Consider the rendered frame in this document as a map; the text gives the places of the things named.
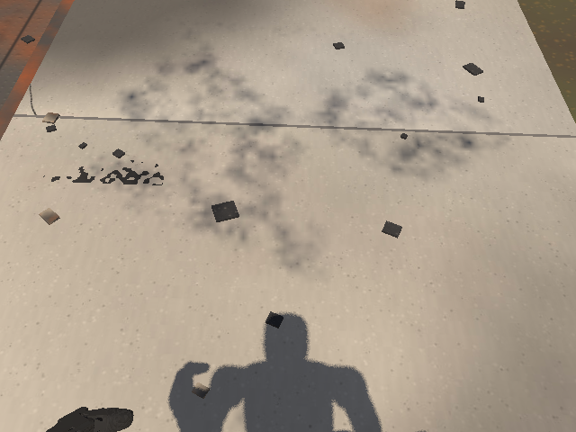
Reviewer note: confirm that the left robot hand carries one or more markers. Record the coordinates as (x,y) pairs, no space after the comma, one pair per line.
(95,420)

